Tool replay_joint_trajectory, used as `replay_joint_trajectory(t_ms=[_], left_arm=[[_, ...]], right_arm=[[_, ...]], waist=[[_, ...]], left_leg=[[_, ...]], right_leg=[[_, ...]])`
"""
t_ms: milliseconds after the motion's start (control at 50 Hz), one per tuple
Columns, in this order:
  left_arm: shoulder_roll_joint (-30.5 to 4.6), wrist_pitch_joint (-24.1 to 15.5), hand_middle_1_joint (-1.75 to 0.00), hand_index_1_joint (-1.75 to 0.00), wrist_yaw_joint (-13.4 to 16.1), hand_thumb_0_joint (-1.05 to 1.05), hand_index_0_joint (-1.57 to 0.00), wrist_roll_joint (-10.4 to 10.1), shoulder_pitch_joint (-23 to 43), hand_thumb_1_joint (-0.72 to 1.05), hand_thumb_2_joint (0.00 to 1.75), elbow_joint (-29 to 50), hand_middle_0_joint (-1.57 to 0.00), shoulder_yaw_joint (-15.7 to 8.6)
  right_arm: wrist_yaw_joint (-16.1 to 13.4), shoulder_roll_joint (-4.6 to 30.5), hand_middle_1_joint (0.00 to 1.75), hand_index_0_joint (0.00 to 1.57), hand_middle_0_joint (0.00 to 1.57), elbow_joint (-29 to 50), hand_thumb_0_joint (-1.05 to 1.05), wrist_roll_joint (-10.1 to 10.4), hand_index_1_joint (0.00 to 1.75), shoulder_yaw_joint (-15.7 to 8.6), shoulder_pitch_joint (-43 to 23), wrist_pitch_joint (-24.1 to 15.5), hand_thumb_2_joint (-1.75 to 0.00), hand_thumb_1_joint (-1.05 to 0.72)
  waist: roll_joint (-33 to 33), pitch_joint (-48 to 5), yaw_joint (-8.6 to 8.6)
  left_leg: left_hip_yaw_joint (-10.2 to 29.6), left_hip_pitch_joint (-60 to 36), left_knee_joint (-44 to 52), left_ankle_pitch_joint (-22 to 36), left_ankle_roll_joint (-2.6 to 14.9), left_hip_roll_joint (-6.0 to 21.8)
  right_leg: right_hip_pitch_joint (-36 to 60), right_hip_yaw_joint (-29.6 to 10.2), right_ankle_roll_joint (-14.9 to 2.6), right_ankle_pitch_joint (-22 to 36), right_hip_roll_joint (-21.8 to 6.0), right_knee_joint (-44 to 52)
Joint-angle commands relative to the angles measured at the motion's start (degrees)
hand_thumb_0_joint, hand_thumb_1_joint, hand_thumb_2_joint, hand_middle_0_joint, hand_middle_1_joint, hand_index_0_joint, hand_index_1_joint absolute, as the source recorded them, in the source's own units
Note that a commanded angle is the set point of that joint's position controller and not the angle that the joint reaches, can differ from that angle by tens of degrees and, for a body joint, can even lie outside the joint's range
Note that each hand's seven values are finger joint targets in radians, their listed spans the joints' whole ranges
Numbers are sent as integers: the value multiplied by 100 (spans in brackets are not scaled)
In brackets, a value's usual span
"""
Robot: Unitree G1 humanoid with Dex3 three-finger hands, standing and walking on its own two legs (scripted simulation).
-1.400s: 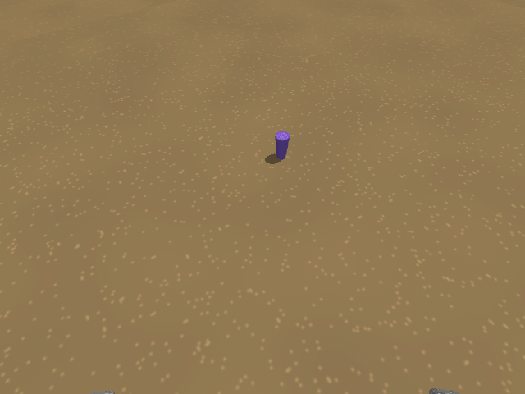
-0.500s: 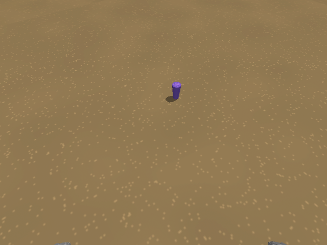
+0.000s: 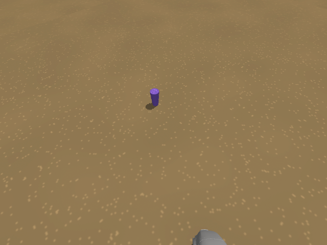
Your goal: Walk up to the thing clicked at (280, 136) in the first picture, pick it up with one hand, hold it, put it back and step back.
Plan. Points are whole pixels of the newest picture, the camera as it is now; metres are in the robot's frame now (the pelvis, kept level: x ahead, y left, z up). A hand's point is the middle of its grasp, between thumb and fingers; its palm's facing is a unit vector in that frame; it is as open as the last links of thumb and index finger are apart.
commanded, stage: walk up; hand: left
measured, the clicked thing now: (155, 97) +1.28 +0.08 -0.70
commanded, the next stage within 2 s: none
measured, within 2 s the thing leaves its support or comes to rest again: neither
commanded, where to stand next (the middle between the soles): +0.92 -0.08 m, yaw -7 degrees
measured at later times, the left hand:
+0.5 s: hand (91, 212) +0.22 +0.23 -0.15, palm faces -0.06 -0.94 -0.33, open 7.4 cm
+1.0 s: hand (117, 117) +0.58 +0.19 -0.13, palm faces -0.21 -0.89 -0.40, open 7.4 cm
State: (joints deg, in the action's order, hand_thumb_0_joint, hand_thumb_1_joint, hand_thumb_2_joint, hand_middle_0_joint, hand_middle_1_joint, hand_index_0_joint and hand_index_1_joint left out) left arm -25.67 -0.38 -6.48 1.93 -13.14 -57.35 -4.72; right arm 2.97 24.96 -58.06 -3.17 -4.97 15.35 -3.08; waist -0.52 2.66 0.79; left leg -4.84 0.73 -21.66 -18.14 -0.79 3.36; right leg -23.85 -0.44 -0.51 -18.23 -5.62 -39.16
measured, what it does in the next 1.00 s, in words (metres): walks ahead: right foot, then left foot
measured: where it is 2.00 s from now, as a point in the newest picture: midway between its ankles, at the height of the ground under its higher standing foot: (174, 153)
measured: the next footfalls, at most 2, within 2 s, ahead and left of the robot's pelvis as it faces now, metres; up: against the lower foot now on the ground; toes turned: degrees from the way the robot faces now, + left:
right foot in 0.04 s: +0.16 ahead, -0.16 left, +0.00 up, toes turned -5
left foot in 0.54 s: +0.38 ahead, +0.09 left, +0.00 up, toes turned +1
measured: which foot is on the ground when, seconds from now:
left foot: down 0.00-0.08, up 0.10-0.52, down 0.54-1.00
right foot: up 0.00-0.02, down 0.04-0.56, up 0.58-0.96, down 0.98-1.00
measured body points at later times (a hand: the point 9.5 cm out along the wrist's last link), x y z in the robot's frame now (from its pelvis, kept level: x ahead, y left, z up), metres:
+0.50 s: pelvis +0.20 -0.04 -0.01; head +0.21 -0.03 +0.44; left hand +0.23 +0.28 -0.13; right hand +0.27 -0.37 -0.11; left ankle +0.34 +0.09 -0.72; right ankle +0.12 -0.16 -0.74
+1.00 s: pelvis +0.43 -0.06 -0.02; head +0.44 -0.09 +0.43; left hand +0.59 +0.24 -0.11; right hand +0.40 -0.38 -0.15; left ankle +0.35 +0.09 -0.73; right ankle +0.53 -0.18 -0.74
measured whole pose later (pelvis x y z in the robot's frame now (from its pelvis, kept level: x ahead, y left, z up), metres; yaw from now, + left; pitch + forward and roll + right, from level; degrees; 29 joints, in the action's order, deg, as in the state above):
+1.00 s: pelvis +0.43 -0.06 -0.02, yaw -8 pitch -3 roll +1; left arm -23.4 -3.8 -4.6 0.7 -12.0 -49.9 -3.2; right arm 3.2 24.8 -48.9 -0.5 -3.0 21.7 -3.1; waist 2.3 5.1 2.8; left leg -7.6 3.4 -35.9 -28.1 -0.4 4.7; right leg -23.9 3.2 -1.9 -8.1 -2.2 -35.1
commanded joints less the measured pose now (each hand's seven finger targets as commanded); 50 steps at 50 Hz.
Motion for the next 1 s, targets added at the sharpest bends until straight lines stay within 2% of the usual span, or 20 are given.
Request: replay_joint_trajectory(t_ms=[0, 40, 60, 80, 100, 160, 200, 300, 420, 460, 500, 520, 540, 560, 580, 640, 780, 920, 960, 980], left_arm=[[-860, -213, -30, -30, 82, 0, -20, -2, -205, 90, 90, 371, -20, -290], [-1398, -308, -30, -30, 264, 0, -20, 32, -1472, 90, 90, 42, -20, -522], [-1830, -340, -30, -30, 375, 0, -20, 60, -1809, 90, 90, 128, -20, -652], [-2026, -367, -30, -30, 358, 0, -20, 13, -1266, 90, 90, 416, -20, -588], [-2142, -360, -30, -30, 342, 0, -20, -75, -646, 90, 90, 627, -20, -572], [-1565, -429, -30, -30, 407, 0, -20, -180, -96, 90, 90, 794, -20, -405], [-1405, -484, -30, -30, 410, 0, -20, -179, -206, 90, 90, 767, -20, -335], [-1373, -567, -30, -30, 408, 0, -20, -191, -451, 90, 90, 958, -20, -320], [-1407, -574, -30, -30, 412, 0, -20, -161, -722, 90, 90, 1036, -20, -308], [-1439, -548, -30, -30, 418, 0, -20, -148, -578, 90, 90, 1080, -20, -284], [-1245, -535, -30, -30, 440, 0, -20, -121, -418, 90, 90, 1195, -20, -210], [-867, -511, -30, -30, 464, 0, -20, -195, -788, 90, 90, 1221, -20, -78], [-348, -506, -30, -30, 471, 0, -20, -263, -1091, 90, 90, 1228, -20, 91], [-1032, -463, -30, -30, 554, 0, -20, -234, -1030, 90, 90, 1122, -20, -54], [-1247, -469, -30, -30, 589, 0, -20, -200, -850, 90, 90, 1088, -20, -60], [-1073, -483, -30, -30, 484, 0, -20, -289, -860, 90, 90, 895, -20, -64], [-830, -388, -30, -30, 261, 0, -20, -184, -51, 90, 90, 1237, -20, -51], [-855, -430, -30, -30, 245, 0, -20, -153, -210, 90, 90, 998, -20, -196], [-1238, -511, -30, -30, 363, 0, -20, -128, -1068, 90, 90, 824, -20, -381], [-1709, -563, -30, -30, 450, 0, -20, -110, -1461, 90, 90, 859, -20, -521]], right_arm=[[-67, 1364, 30, 20, 20, 780, 0, 65, 30, -336, -1063, -137, -90, -90], [-68, 893, 30, 20, 20, 809, 0, 67, 30, -140, -691, -66, -90, -90], [-32, 466, 30, 20, 20, 951, 0, 123, 30, 32, -550, -41, -90, -90], [-37, 909, 30, 20, 20, 985, 0, 204, 30, -69, -493, 5, -90, -90], [-66, 1338, 30, 20, 20, 927, 0, 152, 30, -201, -563, 8, -90, -90], [-15, 1244, 30, 20, 20, 605, 0, 280, 30, -167, -117, 28, -90, -90], [46, 1140, 30, 20, 20, 571, 0, 256, 30, -170, 162, 58, -90, -90], [173, 1064, 30, 20, 20, 958, 0, 122, 30, -214, -358, 68, -90, -90], [181, 871, 30, 20, 20, 1273, 0, 111, 30, -213, -985, -107, -90, -90], [167, 860, 30, 20, 20, 1242, 0, 137, 30, -248, -819, -154, -90, -90], [80, 1102, 30, 20, 20, 942, 0, 119, 30, -376, 374, -219, -90, -90], [-3, 1484, 30, 20, 20, 790, 0, 25, 30, -509, 1100, -268, -90, -90], [-65, 1773, 30, 20, 20, 911, 0, -16, 30, -575, 1195, -300, -90, -90], [-74, 1880, 30, 20, 20, 1022, 0, 166, 30, -587, 995, -280, -90, -90], [-67, 1850, 30, 20, 20, 1046, 0, 269, 30, -592, 767, -251, -90, -90], [-110, 1227, 30, 20, 20, 1249, 0, 325, 30, -289, 213, -281, -90, -90], [-92, 1335, 30, 20, 20, 1428, 0, 289, 30, -270, 327, -324, -90, -90], [-73, 1312, 30, 20, 20, 1570, 0, 322, 30, -235, 146, -197, -90, -90], [-66, 902, 30, 20, 20, 1583, 0, 310, 30, -56, 472, -200, -90, -90], [-54, 515, 30, 20, 20, 1618, 0, 309, 30, 85, 856, -184, -90, -90]], waist=[[691, 32, -452], [-1177, -519, -987], [-2336, -406, -1112], [-1707, -257, -786], [-1260, 303, -533], [-668, 455, -117], [-733, 323, -76], [-451, 488, -238], [-353, 366, -456], [-389, 235, -284], [196, -443, 358], [1337, -970, 596], [2167, -1077, 474], [1262, -917, 474], [1113, -593, 404], [707, 107, 59], [836, 280, 154], [354, -66, -181], [-781, -655, -637], [-1922, -1007, -679]], left_leg=[[197, 1705, 41, -1207, 845, 810], [-297, 2883, -2678, -1216, 616, 179], [-123, 3860, -4176, -1742, 368, -386], [397, 3824, -4623, -1369, 241, -369], [701, 3587, -4672, -1216, 222, 35], [858, 3155, -4338, -188, 311, 454], [738, 2814, -3905, 231, 279, 432], [491, 3067, -2649, 461, -7, 426], [311, 2634, -1332, 861, 37, 334], [155, 1999, -1140, 700, 135, 191], [112, 256, -687, 775, 322, -65], [952, -808, -70, -193, 626, 501], [3271, -1512, 265, -580, 938, 1817], [4185, -1188, 731, -1292, 1440, 2228], [4031, -811, 700, -1053, 1642, 2293], [1573, 456, 657, 1085, 1003, 1303], [699, 591, 733, 1864, 1457, 1328], [334, 1559, -308, 847, 1006, 1005], [-122, 2087, -2424, 1082, 715, 429], [-123, 3023, -3888, -1030, 447, -264]], right_leg=[[1666, 678, 34, 837, 309, 710], [3395, 109, -117, -150, 384, 995], [3371, -1975, -360, -2182, -638, 2075], [2499, -4109, -980, -3510, -1586, 3351], [1588, -4490, -1308, -3874, -1842, 3466], [1092, -2478, -937, -2235, -1044, 3073], [986, -1810, -873, -1506, -721, 2964], [1024, -1341, -1093, -1372, -691, 3070], [1393, -938, -1059, -277, -675, 2517], [1178, -817, -1038, 343, -708, 2171], [821, -409, -751, 1698, -363, 490], [163, 108, -506, 1610, 216, -1324], [-1210, -34, -197, -1043, 1011, -2346], [-1499, -382, -290, -1255, 933, -2755], [-1655, -591, -321, -1034, 619, -3145], [-935, -724, -246, -78, 292, -2509], [-825, 2, 74, 429, 13, -645], [1382, 536, -167, 1257, 434, 625], [2783, 19, -399, 351, 246, 1175], [3428, -2297, -736, -425, -1200, 1738]])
